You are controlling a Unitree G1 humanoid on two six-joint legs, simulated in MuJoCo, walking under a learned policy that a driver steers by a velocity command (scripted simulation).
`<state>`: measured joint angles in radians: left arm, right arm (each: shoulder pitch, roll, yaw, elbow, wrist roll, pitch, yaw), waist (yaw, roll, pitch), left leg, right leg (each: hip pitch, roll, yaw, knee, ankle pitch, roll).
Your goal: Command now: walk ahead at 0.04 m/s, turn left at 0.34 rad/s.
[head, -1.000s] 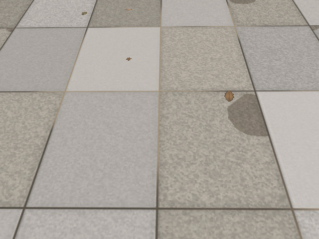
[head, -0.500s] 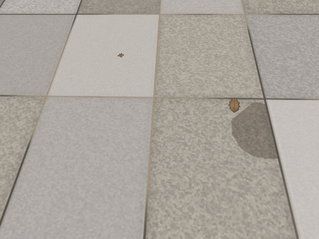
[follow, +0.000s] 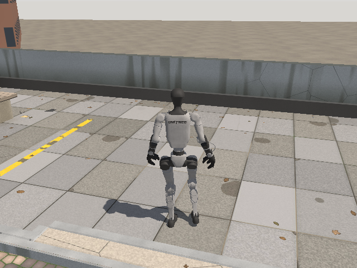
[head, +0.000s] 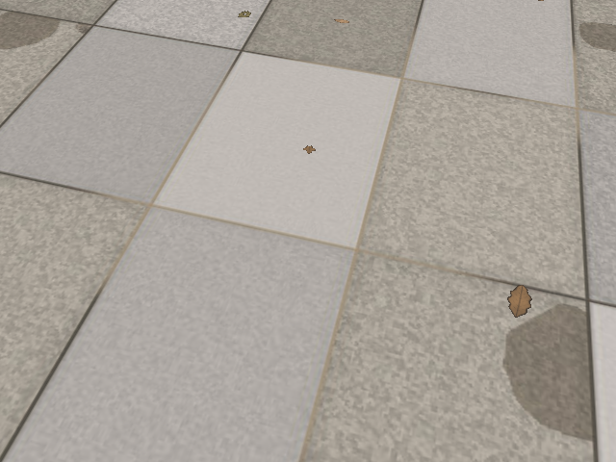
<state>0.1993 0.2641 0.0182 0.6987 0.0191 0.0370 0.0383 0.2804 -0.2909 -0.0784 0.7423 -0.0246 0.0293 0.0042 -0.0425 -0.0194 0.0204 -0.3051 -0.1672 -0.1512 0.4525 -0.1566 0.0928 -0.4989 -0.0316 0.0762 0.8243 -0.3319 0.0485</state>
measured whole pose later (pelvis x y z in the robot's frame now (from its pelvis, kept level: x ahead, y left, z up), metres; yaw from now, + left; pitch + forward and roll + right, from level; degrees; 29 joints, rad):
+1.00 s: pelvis +0.03 -0.04 +0.00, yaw +3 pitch -1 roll +0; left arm 0.30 0.23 0.02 1.02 0.03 0.02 0.01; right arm 0.31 -0.22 -0.02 1.08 -0.02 0.01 -0.03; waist 0.00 0.00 -0.01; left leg -0.11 -0.05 -0.07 0.44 -0.36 0.06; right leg -0.24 0.03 0.00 0.57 -0.39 -0.06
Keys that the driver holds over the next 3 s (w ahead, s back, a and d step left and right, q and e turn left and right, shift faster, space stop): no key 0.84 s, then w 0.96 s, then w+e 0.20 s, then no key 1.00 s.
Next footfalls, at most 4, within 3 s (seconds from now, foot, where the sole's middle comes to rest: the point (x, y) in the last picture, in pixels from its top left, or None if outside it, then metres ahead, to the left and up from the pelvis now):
0.10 right None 0.08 -0.13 -0.77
0.42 left None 0.02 0.08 -0.77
1.58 left None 0.44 0.04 -0.77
2.12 right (348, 345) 0.75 -0.11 -0.77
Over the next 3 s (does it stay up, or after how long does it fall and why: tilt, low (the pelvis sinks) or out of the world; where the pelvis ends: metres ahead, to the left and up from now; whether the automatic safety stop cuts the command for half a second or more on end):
stays up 0.72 -0.02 0.01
